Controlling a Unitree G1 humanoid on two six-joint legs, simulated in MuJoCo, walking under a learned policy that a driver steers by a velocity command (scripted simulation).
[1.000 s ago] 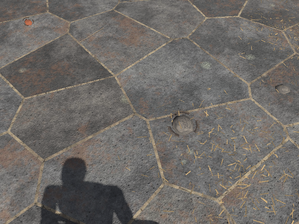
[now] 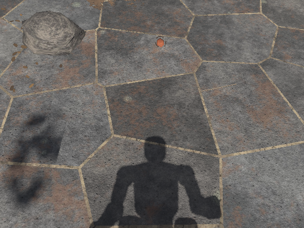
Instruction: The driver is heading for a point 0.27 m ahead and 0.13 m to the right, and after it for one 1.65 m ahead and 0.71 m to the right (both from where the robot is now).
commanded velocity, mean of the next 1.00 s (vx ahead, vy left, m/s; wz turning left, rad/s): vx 0.50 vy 0.00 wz -0.44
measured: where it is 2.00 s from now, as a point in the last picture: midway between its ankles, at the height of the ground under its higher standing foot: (239, 142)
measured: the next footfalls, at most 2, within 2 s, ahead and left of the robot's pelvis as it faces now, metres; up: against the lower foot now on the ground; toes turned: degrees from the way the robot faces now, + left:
right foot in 0.44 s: +0.37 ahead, -0.13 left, +0.00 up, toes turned -16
left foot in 0.94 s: +0.71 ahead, -0.07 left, +0.00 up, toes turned -31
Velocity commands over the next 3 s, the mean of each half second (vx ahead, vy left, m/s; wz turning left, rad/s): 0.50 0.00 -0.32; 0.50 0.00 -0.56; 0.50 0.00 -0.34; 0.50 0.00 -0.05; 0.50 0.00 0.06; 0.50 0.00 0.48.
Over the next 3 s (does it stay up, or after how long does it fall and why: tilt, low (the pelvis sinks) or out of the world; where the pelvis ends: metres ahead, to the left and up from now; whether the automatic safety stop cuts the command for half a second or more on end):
stays up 1.34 -0.76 -0.01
